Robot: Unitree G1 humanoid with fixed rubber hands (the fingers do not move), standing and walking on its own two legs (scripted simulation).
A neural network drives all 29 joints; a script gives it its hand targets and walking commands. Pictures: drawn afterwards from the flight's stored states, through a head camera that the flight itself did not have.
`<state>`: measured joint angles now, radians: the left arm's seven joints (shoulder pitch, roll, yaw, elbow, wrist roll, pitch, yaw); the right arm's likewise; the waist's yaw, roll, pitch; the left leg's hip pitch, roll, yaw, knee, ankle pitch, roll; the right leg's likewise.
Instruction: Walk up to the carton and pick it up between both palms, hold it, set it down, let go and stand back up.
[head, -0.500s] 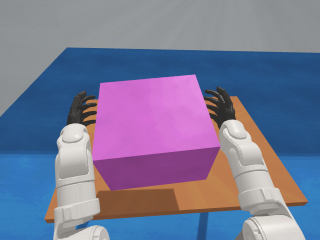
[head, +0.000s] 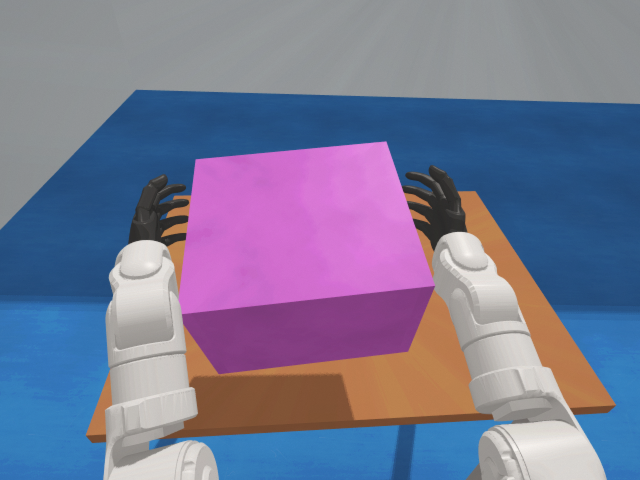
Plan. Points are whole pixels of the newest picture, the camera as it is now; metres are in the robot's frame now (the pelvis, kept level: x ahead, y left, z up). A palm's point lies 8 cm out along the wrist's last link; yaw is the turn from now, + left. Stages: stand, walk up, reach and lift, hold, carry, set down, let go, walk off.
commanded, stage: hold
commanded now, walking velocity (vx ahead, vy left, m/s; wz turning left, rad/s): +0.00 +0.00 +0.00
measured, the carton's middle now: (303, 256) +0.39 +0.01 +0.11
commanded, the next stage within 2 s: none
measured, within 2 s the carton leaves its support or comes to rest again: neither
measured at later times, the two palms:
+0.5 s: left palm (154, 244) +0.35 +0.18 +0.18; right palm (451, 234) +0.35 -0.17 +0.17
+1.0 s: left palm (150, 242) +0.35 +0.19 +0.18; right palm (452, 235) +0.34 -0.16 +0.18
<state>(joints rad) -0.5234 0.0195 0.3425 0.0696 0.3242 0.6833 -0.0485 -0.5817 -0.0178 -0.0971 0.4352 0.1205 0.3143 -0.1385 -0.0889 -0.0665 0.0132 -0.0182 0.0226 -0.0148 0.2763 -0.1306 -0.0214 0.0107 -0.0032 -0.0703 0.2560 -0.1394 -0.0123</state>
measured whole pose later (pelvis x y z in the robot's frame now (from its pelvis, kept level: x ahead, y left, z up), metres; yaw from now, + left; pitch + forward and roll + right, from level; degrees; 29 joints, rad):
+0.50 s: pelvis -0.01 +0.00 +0.00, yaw -1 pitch -7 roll +0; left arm -0.54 0.00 0.34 0.06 0.33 0.70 -0.03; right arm -0.59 -0.04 -0.11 0.45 0.11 0.32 -0.11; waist -0.08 -0.06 0.02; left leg -0.02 0.02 0.00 0.26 -0.11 -0.02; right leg -0.01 -0.01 -0.06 0.26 -0.13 -0.01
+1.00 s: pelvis +0.00 +0.01 +0.00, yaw -1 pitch -8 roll +0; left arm -0.53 0.01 0.34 0.05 0.33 0.71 -0.07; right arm -0.57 -0.04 -0.09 0.42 0.13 0.33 -0.13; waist -0.09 -0.06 0.03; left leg 0.00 0.02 0.01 0.27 -0.13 -0.01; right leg 0.02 -0.01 -0.05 0.25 -0.13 0.00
